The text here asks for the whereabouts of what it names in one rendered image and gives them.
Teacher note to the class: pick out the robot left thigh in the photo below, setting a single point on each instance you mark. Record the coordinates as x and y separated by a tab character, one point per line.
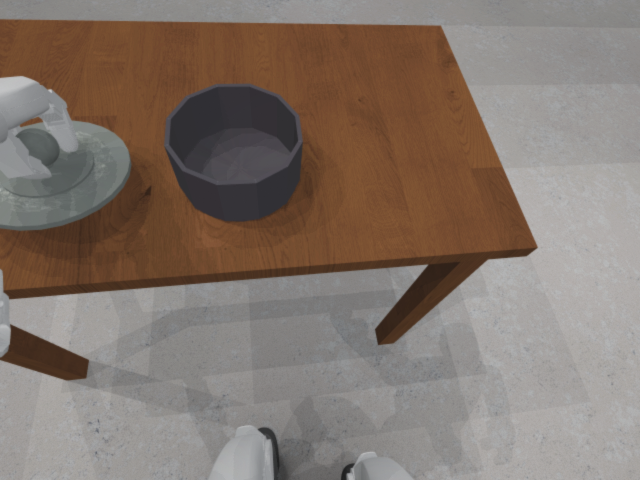
245	457

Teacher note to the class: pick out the table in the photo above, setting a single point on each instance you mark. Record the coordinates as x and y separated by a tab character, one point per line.
397	166

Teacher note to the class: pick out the left robot hand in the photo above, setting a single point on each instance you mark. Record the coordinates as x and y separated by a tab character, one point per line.
22	99

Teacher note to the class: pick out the right robot shin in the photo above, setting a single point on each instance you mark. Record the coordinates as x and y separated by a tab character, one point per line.
365	456

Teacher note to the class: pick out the pot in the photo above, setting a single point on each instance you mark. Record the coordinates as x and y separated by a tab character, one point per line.
236	150

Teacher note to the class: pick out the knob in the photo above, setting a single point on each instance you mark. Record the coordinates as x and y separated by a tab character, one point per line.
41	145

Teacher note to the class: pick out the lid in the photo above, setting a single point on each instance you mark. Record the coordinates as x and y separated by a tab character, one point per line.
82	182

